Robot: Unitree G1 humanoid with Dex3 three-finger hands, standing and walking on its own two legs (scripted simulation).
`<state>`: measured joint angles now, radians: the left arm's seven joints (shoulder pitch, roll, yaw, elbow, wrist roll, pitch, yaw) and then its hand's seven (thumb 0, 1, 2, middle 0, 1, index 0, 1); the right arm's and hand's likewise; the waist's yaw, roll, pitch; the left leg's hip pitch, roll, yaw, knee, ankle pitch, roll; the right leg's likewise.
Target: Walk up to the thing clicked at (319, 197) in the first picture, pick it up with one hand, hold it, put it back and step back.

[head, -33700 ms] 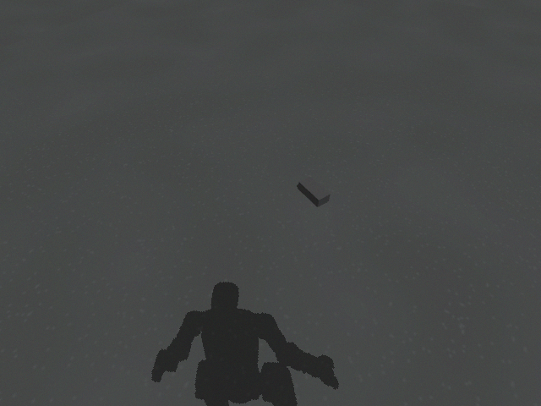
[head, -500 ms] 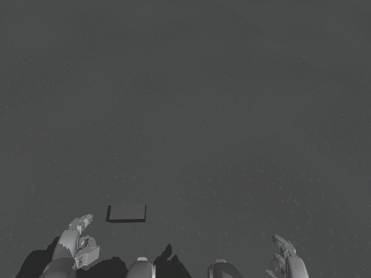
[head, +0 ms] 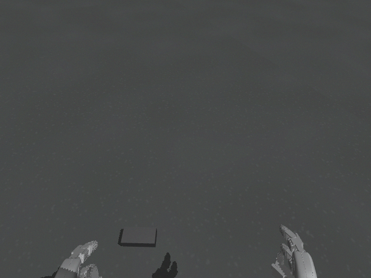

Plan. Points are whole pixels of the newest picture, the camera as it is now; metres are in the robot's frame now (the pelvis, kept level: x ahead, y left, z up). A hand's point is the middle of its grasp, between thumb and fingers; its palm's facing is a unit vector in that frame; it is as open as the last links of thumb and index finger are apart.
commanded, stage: home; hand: left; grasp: from above
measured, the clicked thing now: (139, 236) +0.47 +0.23 -0.69
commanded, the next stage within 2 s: stand in 1.72 s
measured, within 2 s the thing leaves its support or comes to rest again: neither
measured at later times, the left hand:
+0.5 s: hand out of the picture +0.17 +0.17 -0.05, palm faces +0.04 -0.98 -0.21, open 7.4 cm
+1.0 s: hand out of the picture +0.16 +0.18 -0.05, palm faces +0.04 -0.98 -0.21, open 7.4 cm
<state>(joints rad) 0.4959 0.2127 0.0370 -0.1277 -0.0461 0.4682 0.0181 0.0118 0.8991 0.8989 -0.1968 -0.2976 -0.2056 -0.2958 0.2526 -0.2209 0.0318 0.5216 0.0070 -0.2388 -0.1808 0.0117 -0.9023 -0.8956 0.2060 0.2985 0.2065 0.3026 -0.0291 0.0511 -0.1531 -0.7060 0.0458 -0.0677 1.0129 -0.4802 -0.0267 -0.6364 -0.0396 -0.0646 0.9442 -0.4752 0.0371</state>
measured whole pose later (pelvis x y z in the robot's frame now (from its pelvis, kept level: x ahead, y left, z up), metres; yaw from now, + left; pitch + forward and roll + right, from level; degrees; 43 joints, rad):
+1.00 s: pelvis +0.00 +0.00 +0.00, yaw +0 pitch +10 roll -3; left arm 0.50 0.22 0.03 -0.13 -0.05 0.47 0.02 0.01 0.90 0.90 -0.20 -0.30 -0.21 -0.30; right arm 0.28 -0.22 0.03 0.55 0.01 -0.24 -0.18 0.01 -0.90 -0.90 0.21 0.30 0.21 0.30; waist -0.03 0.05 -0.15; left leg -0.70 0.05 -0.06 1.02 -0.49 -0.03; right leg -0.64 -0.03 -0.06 0.95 -0.48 0.03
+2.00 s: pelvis +0.00 +0.00 +0.02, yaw +0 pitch +3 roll +0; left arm 0.22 0.28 0.03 0.49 0.05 0.12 0.03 0.01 0.90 0.90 -0.20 -0.30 -0.21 -0.30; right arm 0.17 -0.28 -0.02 0.80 -0.06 -0.06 -0.02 0.01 -0.90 -0.90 0.21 0.30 0.21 0.30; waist 0.03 0.00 0.02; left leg -0.48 0.01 -0.02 0.86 -0.42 -0.01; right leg -0.45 -0.08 -0.02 0.86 -0.45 0.04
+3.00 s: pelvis +0.00 -0.01 +0.07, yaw +1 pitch -4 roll +0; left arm 0.13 0.31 0.04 1.15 0.03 0.00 0.02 0.01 0.90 0.90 -0.20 -0.30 -0.21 -0.30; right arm 0.14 -0.31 -0.02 1.13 -0.02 0.01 -0.01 0.00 -0.91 -0.90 0.20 0.30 0.20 0.30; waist 0.01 0.02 0.07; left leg -0.13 0.03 -0.04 0.38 -0.19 -0.03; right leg -0.08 -0.05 -0.07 0.36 -0.21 0.03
